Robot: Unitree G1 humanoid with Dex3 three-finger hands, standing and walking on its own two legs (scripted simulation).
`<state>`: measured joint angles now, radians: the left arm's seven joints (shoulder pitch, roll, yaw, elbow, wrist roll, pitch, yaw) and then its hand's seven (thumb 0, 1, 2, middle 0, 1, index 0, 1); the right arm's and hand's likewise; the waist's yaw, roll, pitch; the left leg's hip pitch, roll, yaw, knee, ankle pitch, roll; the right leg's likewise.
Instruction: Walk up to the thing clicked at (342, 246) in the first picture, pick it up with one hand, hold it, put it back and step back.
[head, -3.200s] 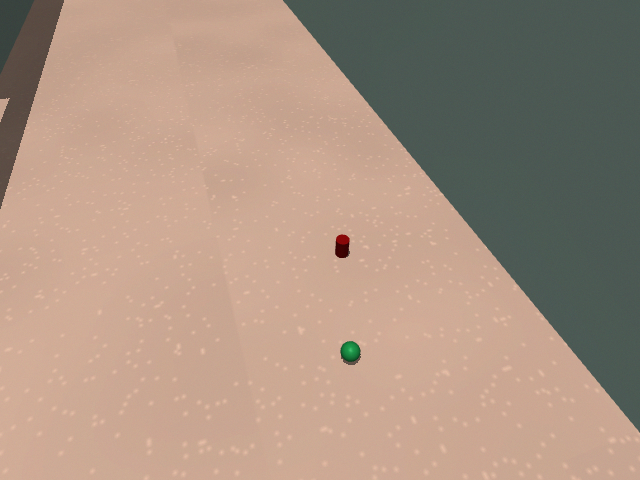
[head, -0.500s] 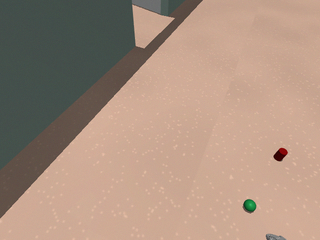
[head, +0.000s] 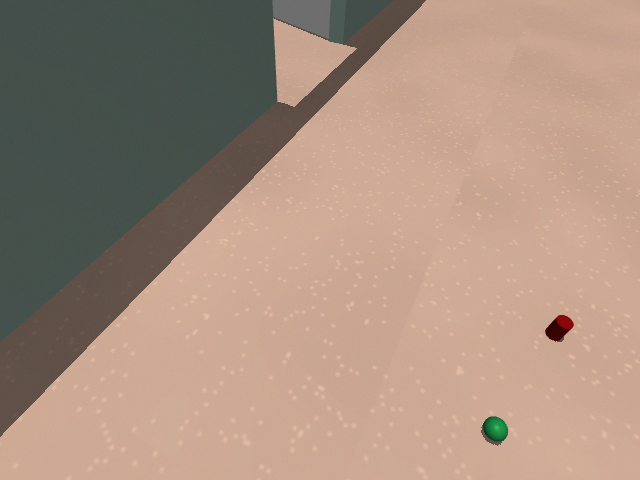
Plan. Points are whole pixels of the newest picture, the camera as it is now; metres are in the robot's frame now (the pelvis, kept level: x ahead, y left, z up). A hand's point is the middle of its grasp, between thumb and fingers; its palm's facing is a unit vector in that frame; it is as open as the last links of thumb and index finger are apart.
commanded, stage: walk up
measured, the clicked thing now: (558, 328) +0.74 -0.85 -0.73
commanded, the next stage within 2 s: stand in 0.26 s
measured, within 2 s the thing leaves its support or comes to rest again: neither
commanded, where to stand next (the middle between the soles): +0.07 +0.00 m, yaw -4 degrees
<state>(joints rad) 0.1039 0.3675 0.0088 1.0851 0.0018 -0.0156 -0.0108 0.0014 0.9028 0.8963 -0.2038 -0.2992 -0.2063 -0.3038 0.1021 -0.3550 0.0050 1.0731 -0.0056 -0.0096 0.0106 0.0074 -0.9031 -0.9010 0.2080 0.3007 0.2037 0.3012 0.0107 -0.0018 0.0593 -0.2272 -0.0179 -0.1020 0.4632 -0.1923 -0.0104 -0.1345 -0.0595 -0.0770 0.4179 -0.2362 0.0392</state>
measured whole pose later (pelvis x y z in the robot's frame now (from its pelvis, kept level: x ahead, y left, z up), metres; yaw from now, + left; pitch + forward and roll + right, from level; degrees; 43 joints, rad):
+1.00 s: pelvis +0.01 -0.02 +0.01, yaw -2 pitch -2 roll +0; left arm 0.11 0.36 0.00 1.13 0.01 -0.02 -0.01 0.00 0.90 0.90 -0.20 -0.30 -0.21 -0.30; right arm 0.10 -0.35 0.01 1.14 -0.01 0.00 0.01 0.01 -0.90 -0.90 0.21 0.30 0.20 0.30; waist 0.00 0.00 0.05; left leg -0.15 0.01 -0.08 0.34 -0.14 -0.04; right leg -0.09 -0.03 -0.06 0.34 -0.20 0.02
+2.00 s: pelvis +0.02 -0.02 +0.01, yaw -3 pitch -2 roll +0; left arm 0.12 0.36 0.00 1.12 0.01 -0.01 -0.01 0.00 0.90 0.90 -0.20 -0.30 -0.21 -0.30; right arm 0.11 -0.35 0.01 1.13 -0.01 -0.01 0.00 0.01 -0.90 -0.90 0.21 0.30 0.20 0.30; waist 0.01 0.00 0.05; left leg -0.14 0.02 -0.07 0.33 -0.16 -0.04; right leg -0.09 -0.03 -0.04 0.34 -0.21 0.01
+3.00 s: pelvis +0.04 -0.01 +0.00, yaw -1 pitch -1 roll +0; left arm 0.20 0.38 0.07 1.04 0.04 -0.04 -0.05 0.00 0.90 0.90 -0.21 -0.30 -0.21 -0.30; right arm 0.20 -0.39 -0.05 1.08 -0.04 0.00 0.05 0.01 -0.90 -0.90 0.21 0.30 0.20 0.30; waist 0.02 0.00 0.01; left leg -0.29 0.02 -0.01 0.68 -0.41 0.02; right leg -0.09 -0.05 -0.06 0.40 -0.29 -0.03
